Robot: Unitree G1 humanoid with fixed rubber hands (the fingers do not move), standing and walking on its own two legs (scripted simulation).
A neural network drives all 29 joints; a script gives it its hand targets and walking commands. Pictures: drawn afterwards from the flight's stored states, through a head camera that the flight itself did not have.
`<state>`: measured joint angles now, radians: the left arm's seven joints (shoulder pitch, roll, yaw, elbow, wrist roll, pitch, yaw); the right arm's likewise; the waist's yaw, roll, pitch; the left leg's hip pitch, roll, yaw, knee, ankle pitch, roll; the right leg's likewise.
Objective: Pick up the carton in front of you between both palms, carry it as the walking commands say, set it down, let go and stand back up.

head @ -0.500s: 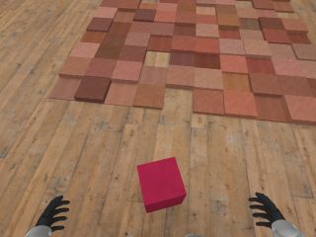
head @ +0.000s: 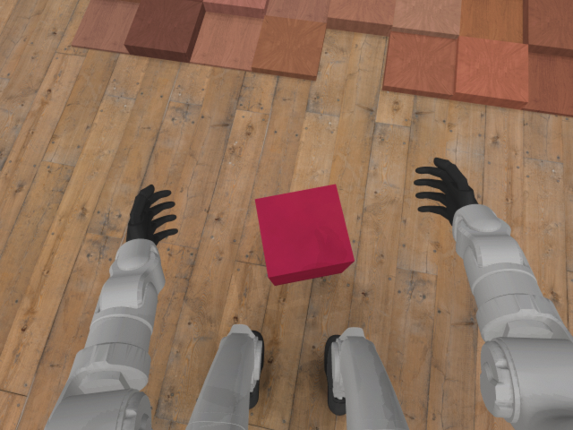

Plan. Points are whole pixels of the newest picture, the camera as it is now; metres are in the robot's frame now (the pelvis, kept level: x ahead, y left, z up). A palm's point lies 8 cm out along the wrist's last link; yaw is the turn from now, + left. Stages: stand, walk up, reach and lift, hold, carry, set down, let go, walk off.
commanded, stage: reach and lift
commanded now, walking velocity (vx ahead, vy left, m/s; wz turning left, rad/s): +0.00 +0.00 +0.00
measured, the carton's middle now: (302, 239) +0.47 -0.01 -0.55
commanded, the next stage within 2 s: none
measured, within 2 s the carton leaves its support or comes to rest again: leaves its support in 1.98 s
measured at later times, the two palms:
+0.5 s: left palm (198, 208) +0.44 +0.18 -0.18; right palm (407, 171) +0.52 -0.19 -0.19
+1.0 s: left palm (225, 238) +0.44 +0.18 -0.42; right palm (377, 216) +0.50 -0.19 -0.43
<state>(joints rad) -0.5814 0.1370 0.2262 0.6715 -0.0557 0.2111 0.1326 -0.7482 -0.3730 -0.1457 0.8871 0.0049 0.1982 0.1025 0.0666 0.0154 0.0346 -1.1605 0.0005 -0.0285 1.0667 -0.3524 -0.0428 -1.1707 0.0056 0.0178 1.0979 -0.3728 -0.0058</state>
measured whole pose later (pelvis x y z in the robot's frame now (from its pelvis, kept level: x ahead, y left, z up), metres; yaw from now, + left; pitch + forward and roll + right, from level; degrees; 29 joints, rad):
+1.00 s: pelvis -0.05 +0.00 -0.26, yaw +4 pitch +43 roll +5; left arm -1.20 0.15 0.26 0.92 -0.18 0.06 0.19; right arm -1.41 -0.49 0.00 1.13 0.15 0.08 -0.01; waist 0.07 0.05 0.19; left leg -2.22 -0.05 -0.02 1.96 -0.49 -0.09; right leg -2.26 0.04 0.07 2.03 -0.51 0.01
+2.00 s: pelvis -0.05 +0.00 -0.31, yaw +3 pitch +38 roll +4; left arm -1.34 0.13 0.35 1.04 -0.09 0.09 0.19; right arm -1.47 -0.33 -0.04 1.21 0.06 0.11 -0.06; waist 0.04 0.05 0.25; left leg -2.29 -0.09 -0.05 2.16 -0.54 -0.11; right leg -2.31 0.03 0.05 2.21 -0.56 0.00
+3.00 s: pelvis -0.01 +0.01 -0.10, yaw -1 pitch +36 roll +1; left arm -0.72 -0.10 0.45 0.62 0.15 0.30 0.09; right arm -0.79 0.01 -0.34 0.71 -0.19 0.34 -0.03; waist 0.02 0.03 -0.24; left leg -1.61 -0.12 -0.11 1.48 -0.50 -0.07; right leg -1.62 0.10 0.11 1.50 -0.49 0.04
